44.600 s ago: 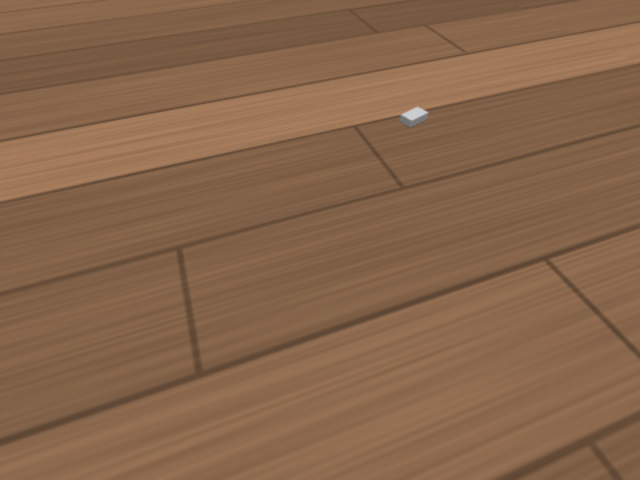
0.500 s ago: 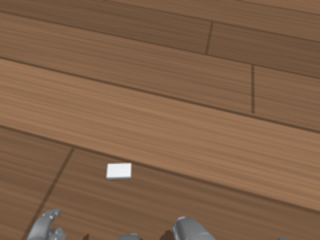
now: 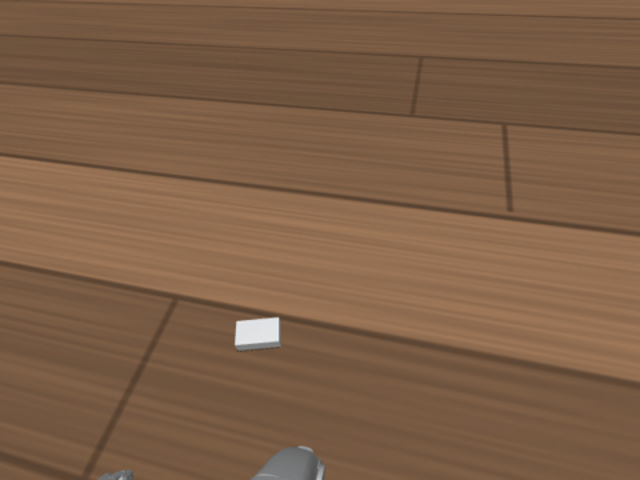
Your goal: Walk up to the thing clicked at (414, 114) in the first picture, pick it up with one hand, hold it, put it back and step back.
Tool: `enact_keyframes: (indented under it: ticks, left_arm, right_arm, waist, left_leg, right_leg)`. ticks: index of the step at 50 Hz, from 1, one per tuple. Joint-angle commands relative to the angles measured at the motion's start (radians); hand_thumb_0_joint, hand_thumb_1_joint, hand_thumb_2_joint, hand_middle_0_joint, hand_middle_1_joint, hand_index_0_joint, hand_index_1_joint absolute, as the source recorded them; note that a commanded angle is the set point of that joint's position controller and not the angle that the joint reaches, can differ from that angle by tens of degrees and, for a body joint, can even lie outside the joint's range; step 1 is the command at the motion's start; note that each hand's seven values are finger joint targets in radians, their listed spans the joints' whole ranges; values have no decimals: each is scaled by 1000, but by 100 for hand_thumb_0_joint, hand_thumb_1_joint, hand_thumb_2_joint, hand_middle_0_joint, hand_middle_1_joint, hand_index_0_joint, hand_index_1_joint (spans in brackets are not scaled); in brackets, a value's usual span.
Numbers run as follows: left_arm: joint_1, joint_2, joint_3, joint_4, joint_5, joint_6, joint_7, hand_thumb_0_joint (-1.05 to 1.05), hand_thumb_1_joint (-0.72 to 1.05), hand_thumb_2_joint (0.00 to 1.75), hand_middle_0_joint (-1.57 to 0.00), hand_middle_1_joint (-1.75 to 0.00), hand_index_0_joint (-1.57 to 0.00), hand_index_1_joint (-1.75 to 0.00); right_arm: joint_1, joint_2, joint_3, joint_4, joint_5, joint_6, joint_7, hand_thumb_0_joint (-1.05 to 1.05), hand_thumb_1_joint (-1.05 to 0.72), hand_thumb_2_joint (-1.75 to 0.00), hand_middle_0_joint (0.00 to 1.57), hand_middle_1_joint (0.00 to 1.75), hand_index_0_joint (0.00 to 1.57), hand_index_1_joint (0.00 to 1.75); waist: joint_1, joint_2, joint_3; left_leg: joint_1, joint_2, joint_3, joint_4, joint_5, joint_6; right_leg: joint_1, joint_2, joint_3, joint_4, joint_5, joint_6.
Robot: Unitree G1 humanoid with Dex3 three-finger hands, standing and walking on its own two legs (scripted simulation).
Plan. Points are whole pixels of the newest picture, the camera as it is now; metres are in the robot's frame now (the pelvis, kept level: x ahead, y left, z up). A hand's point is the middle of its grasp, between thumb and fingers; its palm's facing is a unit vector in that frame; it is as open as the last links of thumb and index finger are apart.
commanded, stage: step back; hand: left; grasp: from above
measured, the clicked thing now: (258, 333) +0.63 +0.30 -0.74
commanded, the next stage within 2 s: none
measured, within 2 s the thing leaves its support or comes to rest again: neither
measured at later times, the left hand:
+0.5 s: hand out of the picture -0.08 +0.28 -0.15, palm faces +0.05 -0.92 -0.38, open 7.4 cm
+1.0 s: hand out of the picture -0.24 +0.25 -0.15, palm faces +0.08 -0.90 -0.42, open 7.4 cm
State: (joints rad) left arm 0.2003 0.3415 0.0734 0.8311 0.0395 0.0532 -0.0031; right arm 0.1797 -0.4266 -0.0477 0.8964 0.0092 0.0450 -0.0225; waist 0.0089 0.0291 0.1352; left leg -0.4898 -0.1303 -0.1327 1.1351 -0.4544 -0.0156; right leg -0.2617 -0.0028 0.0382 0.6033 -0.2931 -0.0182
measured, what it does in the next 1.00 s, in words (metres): walks backwards: left foot, then right foot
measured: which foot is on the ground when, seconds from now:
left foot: up 0.00-0.18, down 0.20-0.64, up 0.66-0.92, down 0.94-1.00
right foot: down 0.00-0.24, up 0.26-0.60, down 0.62-0.96, up 0.98-1.00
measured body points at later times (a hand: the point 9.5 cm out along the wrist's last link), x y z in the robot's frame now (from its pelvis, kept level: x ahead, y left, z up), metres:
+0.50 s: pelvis -0.16 +0.00 +0.00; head -0.11 +0.03 +0.44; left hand -0.08 +0.33 -0.13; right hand -0.03 -0.30 -0.10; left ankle -0.11 +0.11 -0.73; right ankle -0.20 -0.16 -0.66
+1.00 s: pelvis -0.35 -0.03 -0.01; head -0.29 -0.02 +0.43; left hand -0.25 +0.30 -0.12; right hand -0.24 -0.34 -0.14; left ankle -0.34 +0.08 -0.73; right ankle -0.26 -0.16 -0.72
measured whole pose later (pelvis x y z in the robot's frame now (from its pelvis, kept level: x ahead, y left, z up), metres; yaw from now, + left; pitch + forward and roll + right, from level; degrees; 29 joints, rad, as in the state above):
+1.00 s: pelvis -0.35 -0.03 -0.01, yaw +5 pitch -3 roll +2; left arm 0.11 0.40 0.06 0.79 0.03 0.06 0.02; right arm 0.18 -0.38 -0.04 0.91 -0.02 0.05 -0.01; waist 0.02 -0.04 0.20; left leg -0.27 -0.06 -0.01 0.66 -0.34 0.02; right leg -0.44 -0.05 0.04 0.81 -0.40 0.00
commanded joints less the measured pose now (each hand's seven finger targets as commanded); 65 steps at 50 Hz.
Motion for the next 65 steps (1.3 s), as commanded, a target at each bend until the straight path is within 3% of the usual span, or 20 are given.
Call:
enact_keyframes:
  ticks: [1,10,12,13,16,24,30,31,32,33,36,43,46,47,49,52,60,61,63,65]
  left_arm:
    - [-71,247,71,-141,1,-38,29,0,90,90,-20,-30,-20,-30]
    - [-57,256,48,-157,-21,-5,19,0,90,90,-20,-30,-20,-30]
    - [-149,255,58,-177,-25,-9,30,0,90,90,-20,-30,-20,-30]
    - [-171,257,64,-164,-9,-8,37,0,90,90,-20,-30,-20,-30]
    - [-45,228,64,-105,-38,-1,33,0,90,90,-20,-30,-20,-30]
    - [-28,223,62,-99,-22,-14,21,0,90,90,-20,-30,-20,-30]
    - [169,217,55,5,-10,-31,14,0,90,90,-20,-30,-20,-30]
    - [154,268,69,-2,4,-37,14,0,90,90,-20,-30,-20,-30]
    - [104,377,98,-29,2,-33,10,0,90,90,-20,-30,-20,-30]
    - [9,444,106,-72,11,-35,11,0,90,90,-20,-30,-20,-30]
    - [-142,312,69,-114,4,-43,30,0,90,90,-20,-30,-20,-30]
    - [-9,295,65,-110,2,-23,40,0,90,90,-20,-30,-20,-30]
    - [-52,283,47,-122,-19,-3,33,0,90,90,-20,-30,-20,-30]
    - [-23,250,34,-126,-21,-1,29,0,90,90,-20,-30,-20,-30]
    - [-137,271,49,-137,-16,-3,46,0,90,90,-20,-30,-20,-30]
    - [-52,246,48,-76,-37,7,36,0,90,90,-20,-30,-20,-30]
    - [61,209,41,36,-8,-60,10,0,90,90,-20,-30,-20,-30]
    - [86,244,57,63,3,-70,15,0,90,90,-20,-30,-20,-30]
    - [-10,401,88,21,15,-79,18,0,90,90,-20,-30,-20,-30]
    - [-122,311,60,0,3,-96,15,0,90,90,-20,-30,-20,-30]
  right_arm:
    - [35,-172,-42,-75,-8,-24,-13,0,-90,-90,20,30,20,30]
    - [151,-173,-64,-39,-39,-39,1,0,-90,-90,20,30,20,30]
    - [53,-350,-101,-83,-46,-36,12,0,-90,-90,20,30,20,30]
    - [12,-323,-100,-90,-51,-45,6,0,-90,-90,20,30,20,30]
    - [-63,-222,-60,-104,-45,-53,-11,0,-90,-90,20,30,20,30]
    - [11,-216,-75,-120,-44,-42,-13,0,-90,-90,20,30,20,30]
    - [-87,-231,-75,-140,-27,-9,4,0,-90,-90,20,30,20,30]
    - [-76,-189,-63,-148,-23,-6,6,0,-90,-90,20,30,20,30]
    - [-125,-129,-51,-171,-12,-11,0,0,-90,-90,20,30,20,30]
    - [-118,-161,-64,-161,-21,-5,-14,0,-90,-90,20,30,20,30]
    - [-23,-171,-64,-107,-4,-8,-11,0,-90,-90,20,30,20,30]
    - [-15,-126,-44,-120,-30,-27,-9,0,-90,-90,20,30,20,30]
    - [89,-138,-60,-60,-37,-28,-8,0,-90,-90,20,30,20,30]
    - [78,-191,-75,-61,-47,-29,-8,0,-90,-90,20,30,20,30]
    - [-1,-348,-102,-100,-47,-28,8,0,-90,-90,20,30,20,30]
    - [-75,-237,-64,-98,-50,-41,-9,0,-90,-90,20,30,20,30]
    - [-48,-220,-68,-70,-54,-27,9,0,-90,-90,20,30,20,30]
    - [-23,-173,-56,-65,-52,-25,12,0,-90,-90,20,30,20,30]
    - [-76,-133,-45,-81,-46,-28,4,0,-90,-90,20,30,20,30]
    - [-57,-169,-56,-35,-29,-37,19,0,-90,-90,20,30,20,30]
  waist:
    - [20,-189,-107]
    - [-26,-113,-195]
    - [-70,242,-140]
    - [-61,163,-95]
    - [22,76,-91]
    - [-49,122,-158]
    - [40,155,-250]
    - [28,31,-219]
    - [56,-273,-149]
    - [65,-344,-97]
    - [-39,-144,-64]
    - [49,-244,-154]
    - [-5,-194,-195]
    - [8,-95,-209]
    - [-56,205,-174]
    - [28,48,-148]
    - [21,138,-156]
    - [28,60,-162]
    - [54,-227,-75]
    - [-4,-71,37]
  left_leg:
    - [-18,29,10,-45,-58,-15]
    - [335,156,50,-746,225,56]
    - [199,524,-386,-840,429,287]
    - [138,544,-394,-831,490,329]
    - [212,398,-130,-728,693,228]
    - [385,394,-99,-670,619,272]
    - [254,344,-60,-594,400,154]
    - [104,271,-37,-510,248,101]
    - [-50,58,56,-314,-25,33]
    - [9,56,13,-61,-164,1]
    - [19,12,-40,81,-24,11]
    - [62,88,99,-404,-62,0]
    - [273,96,143,-739,223,26]
    - [360,221,-39,-762,299,68]
    - [159,545,-413,-824,473,323]
    - [176,398,-144,-714,629,248]
    - [194,328,-69,-672,56,169]
    - [87,280,-22,-564,50,123]
    - [-13,140,13,-313,-115,18]
    - [61,138,-44,-253,24,10]
  right_leg:
    - [111,-241,198,-198,292,-200]
    - [-3,-171,129,-18,197,-76]
    - [-178,67,-2,367,-336,8]
    - [-167,69,119,540,-338,5]
    - [-225,113,159,702,-223,-10]
    - [-176,61,66,377,-237,55]
    - [110,21,-37,-169,23,-14]
    - [144,-66,133,-203,-28,-39]
    - [53,-267,411,-288,3,-159]
    - [-161,-433,564,-338,13,-293]
    - [-128,-247,205,-184,299,-180]
    - [177,-240,172,-43,515,-170]
    - [77,-204,144,41,394,-106]
    - [-59,-149,121,99,228,-57]
    - [-141,42,35,498,-368,9]
    - [-166,82,146,695,-253,-13]
    - [127,45,-46,-249,-80,-18]
    - [240,13,53,-266,-54,-36]
    - [-77,-362,558,-401,-523,-207]
    - [-161,-275,409,-364,-456,-169]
